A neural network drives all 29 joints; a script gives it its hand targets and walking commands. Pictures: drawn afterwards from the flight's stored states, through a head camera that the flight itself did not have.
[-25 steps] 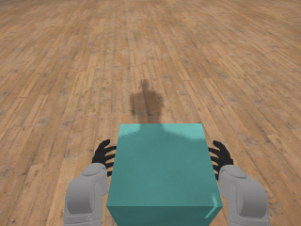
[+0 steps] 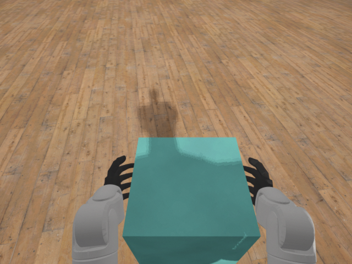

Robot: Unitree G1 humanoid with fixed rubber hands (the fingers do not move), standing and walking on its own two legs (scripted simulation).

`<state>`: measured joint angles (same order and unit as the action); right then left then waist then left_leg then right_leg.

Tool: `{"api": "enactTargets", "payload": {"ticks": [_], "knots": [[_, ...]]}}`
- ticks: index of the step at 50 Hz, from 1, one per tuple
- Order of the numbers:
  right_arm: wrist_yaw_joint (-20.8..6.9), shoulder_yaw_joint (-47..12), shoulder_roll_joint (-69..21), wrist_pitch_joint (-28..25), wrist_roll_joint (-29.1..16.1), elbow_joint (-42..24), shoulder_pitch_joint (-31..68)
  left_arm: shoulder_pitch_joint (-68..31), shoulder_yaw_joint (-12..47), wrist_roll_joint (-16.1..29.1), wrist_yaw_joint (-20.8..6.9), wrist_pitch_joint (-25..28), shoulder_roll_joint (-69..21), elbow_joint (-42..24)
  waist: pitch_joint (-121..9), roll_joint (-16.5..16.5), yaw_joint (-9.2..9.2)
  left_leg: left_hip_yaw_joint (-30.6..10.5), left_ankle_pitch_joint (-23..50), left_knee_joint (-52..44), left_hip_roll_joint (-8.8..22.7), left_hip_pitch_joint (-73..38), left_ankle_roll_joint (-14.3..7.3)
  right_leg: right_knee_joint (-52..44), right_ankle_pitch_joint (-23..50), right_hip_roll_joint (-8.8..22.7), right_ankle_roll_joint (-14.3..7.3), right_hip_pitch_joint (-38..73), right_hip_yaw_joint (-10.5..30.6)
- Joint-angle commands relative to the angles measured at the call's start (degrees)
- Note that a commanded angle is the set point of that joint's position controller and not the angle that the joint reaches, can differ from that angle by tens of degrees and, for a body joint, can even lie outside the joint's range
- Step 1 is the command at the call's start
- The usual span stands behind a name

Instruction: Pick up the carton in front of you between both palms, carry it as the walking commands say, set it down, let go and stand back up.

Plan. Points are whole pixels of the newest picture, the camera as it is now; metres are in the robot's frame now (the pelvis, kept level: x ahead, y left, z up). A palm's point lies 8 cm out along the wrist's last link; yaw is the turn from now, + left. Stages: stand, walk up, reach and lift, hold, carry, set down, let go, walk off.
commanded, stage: carry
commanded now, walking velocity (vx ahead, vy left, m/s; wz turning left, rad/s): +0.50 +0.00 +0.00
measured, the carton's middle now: (186, 206) +0.27 +0.00 +0.02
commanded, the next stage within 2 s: none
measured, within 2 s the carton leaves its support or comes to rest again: neither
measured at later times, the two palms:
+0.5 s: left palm (145, 100) +0.58 +0.12 +0.09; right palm (239, 102) +0.59 -0.18 +0.08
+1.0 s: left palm (142, 56) +0.91 +0.17 +0.08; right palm (213, 55) +0.91 -0.13 +0.09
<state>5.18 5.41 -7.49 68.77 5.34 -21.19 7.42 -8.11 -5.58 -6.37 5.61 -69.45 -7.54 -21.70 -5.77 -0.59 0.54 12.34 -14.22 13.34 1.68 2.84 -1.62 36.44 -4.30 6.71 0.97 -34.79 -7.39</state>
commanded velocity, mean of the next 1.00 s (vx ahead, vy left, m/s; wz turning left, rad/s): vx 0.36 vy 0.00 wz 0.00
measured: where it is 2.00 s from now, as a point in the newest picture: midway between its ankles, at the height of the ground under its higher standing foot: (176, 196)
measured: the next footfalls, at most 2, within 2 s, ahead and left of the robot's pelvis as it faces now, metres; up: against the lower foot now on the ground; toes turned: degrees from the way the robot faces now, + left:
right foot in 0.12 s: +0.28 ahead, -0.13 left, +0.00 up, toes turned -11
left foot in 0.64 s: +0.62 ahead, +0.10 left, +0.00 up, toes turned +12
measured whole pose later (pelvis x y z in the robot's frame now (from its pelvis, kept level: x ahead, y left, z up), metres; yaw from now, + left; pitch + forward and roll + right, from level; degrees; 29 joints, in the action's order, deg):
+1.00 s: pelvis +0.64 +0.01 +0.00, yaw +0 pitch +3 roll -1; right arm 4.8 6.2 -7.7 68.4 5.2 -23.7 8.7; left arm -9.6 -5.6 -6.2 5.5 -68.9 -7.7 -23.9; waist -1.3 -1.0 -0.8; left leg 11.9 -14.7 17.5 2.2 6.1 -2.1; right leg 35.4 -4.5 3.6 0.9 -32.3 -8.2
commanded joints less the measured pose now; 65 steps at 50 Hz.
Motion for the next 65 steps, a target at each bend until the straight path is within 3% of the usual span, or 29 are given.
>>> {"api": "enactTargets", "payload": {"ticks": [1, 4, 6, 7, 8, 9, 12, 14, 20, 27, 30, 31, 32, 33, 34, 35, 37, 39, 41, 48, 52, 53, 54, 55, 56, 57, 59, 62, 65], "knots": [[-15.1, -39.4, -48.3, 0.9, -22.0, -2.6, 25.1, -25.2, 41.2, 22.7, -14.4, -0.5, -50.2, -1.8, -7.1, 8.6, 0.71, -5.6, 20.1, -3.0, 12.6, -8.5, -4.9, -5.5, 3.1, -2.0, -0.6, 0.5, -3.4], [-15.0, -39.0, -47.9, 1.4, -21.2, -0.9, 25.5, -25.7, 40.4, 22.9, -15.1, -1.2, -49.3, -0.2, -5.9, 9.5, 0.55, -3.9, 27.0, 1.9, 12.6, -9.1, -3.5, -9.4, 1.6, -3.3, -2.0, 6.5, -5.0], [-14.9, -39.3, -47.9, 1.6, -21.0, -0.4, 26.3, -24.8, 39.6, 22.9, -15.4, -1.2, -49.5, 1.6, -11.0, 6.2, -1.04, 1.2, 31.9, 17.7, 9.2, -2.4, -0.8, -12.3, -2.7, -7.1, -2.6, 25.3, -9.0], [-14.9, -39.4, -47.4, 1.7, -21.1, -0.4, 27.2, -23.7, 39.1, 22.6, -15.5, -1.2, -49.4, 2.4, -15.1, 0.5, -2.46, 1.0, 19.3, 30.9, 7.6, 7.3, 1.2, -14.2, -8.6, 1.5, -3.4, 37.1, 2.5], [-14.9, -40.3, -48.7, 2.1, -21.6, -1.2, 28.2, -24.3, 38.8, 21.9, -15.8, -0.4, -49.3, 4.3, -20.0, -16.1, -2.45, -1.1, 3.4, 48.8, 0.5, 26.6, 4.1, -19.6, -16.7, 16.9, -12.1, 51.5, 29.9], [-15.1, -40.7, -49.1, 1.7, -21.8, -1.4, 29.3, -23.7, 39.1, 22.8, -16.0, 0.1, -51.5, 4.5, -17.9, -17.0, -2.24, -7.5, -12.6, 56.8, -1.6, 35.0, 3.3, -24.5, -6.7, 18.3, -13.8, 51.3, 36.6], [-15.4, -41.9, -54.5, -0.7, -22.6, -1.3, 30.7, -28.1, 40.7, 24.6, -16.4, 2.0, -56.8, 0.5, -17.1, -2.7, -1.38, -12.6, -5.8, 56.9, 5.9, 35.0, 0.3, -21.2, 6.6, 14.3, -9.1, 42.8, 18.8], [-15.1, -42.6, -57.0, -1.9, -23.0, -1.9, 30.5, -29.2, 41.4, 25.2, -16.4, 2.9, -57.9, -1.4, -17.0, -4.6, -1.22, -11.3, -0.8, 51.3, 6.3, 31.9, 0.9, -23.8, 2.5, 12.0, -7.0, 38.5, 12.6], [-13.4, -43.1, -55.2, -2.9, -21.3, -5.0, 25.9, -24.5, 41.6, 25.5, -16.7, 3.2, -54.4, -4.3, -13.1, -6.5, -1.44, -6.3, 6.6, 34.6, 5.7, 36.9, 3.1, -26.8, 6.4, 9.5, -8.8, 41.5, 4.9], [-13.6, -41.9, -48.5, 0.5, -22.0, -6.8, 25.3, -22.5, 39.8, 23.2, -15.5, 0.4, -48.1, -4.7, -6.0, -8.0, -1.61, -1.4, 14.2, 16.7, 2.8, 31.8, 0.7, -25.2, 16.8, 7.6, -6.7, 43.3, -1.1], [-14.1, -40.7, -47.1, 1.9, -22.2, -5.4, 25.9, -23.5, 39.5, 22.6, -15.2, -0.8, -46.8, -3.7, -7.6, -8.7, -0.99, 1.7, 12.2, 13.3, -0.1, 19.2, -0.6, -15.9, 28.0, 6.9, -4.3, 42.2, -4.1], [-14.2, -40.0, -46.9, 2.1, -22.0, -4.2, 25.3, -24.6, 39.5, 22.7, -15.2, -1.2, -46.4, -3.7, -10.5, -6.3, 0.23, 4.1, 9.6, 11.0, -2.5, 8.8, -0.6, -5.7, 28.8, 4.5, -2.8, 38.5, -7.1], [-14.4, -39.3, -46.6, 2.3, -21.7, -3.6, 25.5, -25.6, 39.6, 22.6, -15.1, -1.5, -46.0, -3.5, -14.7, -1.4, 1.23, -2.2, 5.1, 11.2, 2.4, -4.2, -0.6, 6.0, 16.4, 2.9, -1.4, 28.9, -6.3], [-14.7, -38.4, -45.8, 2.1, -20.9, -1.7, 25.9, -27.3, 40.6, 23.4, -15.0, -2.1, -46.6, -4.6, -20.9, 13.5, 1.08, -30.8, -4.6, 6.2, 19.8, -18.7, -9.0, 24.7, 0.8, -3.3, 1.6, 10.8, -4.1], [-14.9, -38.6, -47.7, 1.8, -21.7, -0.3, 25.1, -27.7, 40.5, 23.2, -15.2, -2.1, -46.4, -4.0, -19.2, 19.1, 0.88, -42.7, 3.6, -1.2, 23.3, -20.4, -12.1, 34.3, -22.4, -8.2, 1.3, -0.9, 1.2], [-15.0, -38.9, -49.2, 1.5, -22.4, -1.6, 26.4, -28.6, 41.1, 23.2, -15.3, -1.7, -48.8, -2.5, -18.2, 14.5, 0.83, -35.8, 10.9, 1.0, 22.2, -18.9, -11.3, 39.6, -22.4, -4.2, -0.6, -3.3, 6.4], [-15.3, -39.6, -53.2, 0.5, -23.0, -2.4, 28.8, -30.0, 41.8, 24.0, -15.5, -0.4, -52.6, -2.8, -17.1, 4.3, 0.64, -24.7, 19.8, 2.5, 19.4, -11.5, -7.7, 35.8, -16.0, 0.1, -2.0, -2.2, 7.8], [-15.5, -40.3, -55.0, -0.4, -23.8, -4.1, 30.5, -30.3, 42.5, 24.4, -15.3, 0.7, -55.4, -3.2, -16.7, 5.4, 0.03, -16.4, 23.9, 1.0, 17.3, -6.2, -4.9, 28.4, -11.8, 0.5, -1.5, 2.1, 6.0], [-15.7, -40.3, -54.8, -0.7, -24.2, -5.5, 29.7, -28.8, 42.8, 24.0, -14.6, 1.6, -56.2, -3.4, -16.7, 7.2, -0.25, -11.1, 31.5, 1.4, 15.5, -5.5, -4.7, 22.3, -11.0, -1.0, -0.7, 3.1, 3.6], [-15.6, -38.7, -50.1, 0.1, -22.3, -6.2, 23.8, -25.7, 43.1, 23.2, -13.4, 0.9, -52.7, -6.1, -13.9, 10.7, -0.04, -1.6, 45.7, 4.5, 11.7, -7.4, -4.1, -0.9, 1.1, -4.7, 0.0, 6.5, -2.5], [-15.1, -38.1, -48.7, 0.9, -20.4, -3.7, 22.8, -24.7, 42.3, 23.7, -14.8, -0.7, -50.7, -3.8, -12.1, 7.7, -0.16, 0.2, 37.7, 12.1, 9.9, -5.1, -1.5, -15.4, 12.6, -5.7, 0.0, 17.1, -5.1], [-15.1, -38.3, -48.4, 1.0, -20.2, -2.9, 23.2, -24.5, 41.9, 23.5, -15.2, -0.9, -50.4, -2.9, -11.8, 5.8, -0.55, -0.1, 34.2, 15.3, 9.1, -1.5, 0.5, -19.4, 18.3, -4.5, 0.1, 23.6, -4.6], [-15.1, -38.3, -48.0, 1.1, -19.9, -1.9, 23.5, -24.4, 41.3, 23.3, -15.5, -1.1, -49.6, -1.9, -13.4, 3.6, -0.44, -0.9, 24.9, 18.9, 7.9, 3.5, 2.7, -17.4, 31.2, 0.8, -0.2, 31.8, -0.4], [-15.0, -39.0, -48.1, 1.5, -20.3, -1.9, 24.9, -24.4, 40.5, 22.7, -15.8, -1.1, -49.5, 0.0, -18.8, -4.2, -0.72, -3.8, 5.8, 25.6, 6.1, 11.9, 4.2, -8.6, 55.0, 10.2, -5.5, 44.5, 8.0], [-15.0, -39.7, -48.0, 1.8, -20.7, -1.4, 24.8, -22.0, 39.5, 22.1, -16.0, -0.7, -50.3, 3.0, -21.5, -9.6, -1.61, -5.7, -11.0, 28.8, 3.5, 18.4, 4.7, -8.7, 59.5, 14.6, -11.2, 50.1, 13.7], [-15.2, -40.4, -48.6, 1.7, -21.1, -1.6, 25.6, -20.9, 39.1, 22.1, -16.0, 0.0, -51.6, 3.8, -21.4, -11.0, -1.54, -7.8, -18.5, 28.8, 3.1, 19.0, 4.3, -12.1, 53.4, 15.2, -12.9, 47.5, 15.7], [-15.6, -41.7, -51.9, 0.6, -22.2, -2.3, 28.9, -23.4, 39.3, 22.5, -16.1, 1.1, -55.0, 2.8, -20.4, -7.9, -1.02, -9.0, -18.5, 18.2, 3.7, 15.7, 3.4, -15.0, 38.8, 12.5, -10.4, 43.2, 12.8], [-15.4, -42.7, -54.8, -0.7, -23.5, -4.6, 30.9, -26.0, 40.0, 23.4, -15.9, 2.2, -56.9, -0.3, -21.6, -6.3, -0.72, -7.1, -0.4, 7.8, 4.2, 5.9, 3.8, -15.0, 20.8, 7.1, -5.1, 36.7, 5.9], [-15.1, -42.6, -54.0, -0.9, -23.6, -6.1, 31.5, -27.9, 40.9, 24.3, -15.5, 2.4, -56.1, -2.5, -20.6, -0.8, -0.91, -8.1, 14.7, 12.9, 7.9, 4.6, 3.7, -9.0, 27.0, 4.3, -4.2, 34.5, 3.1]]}}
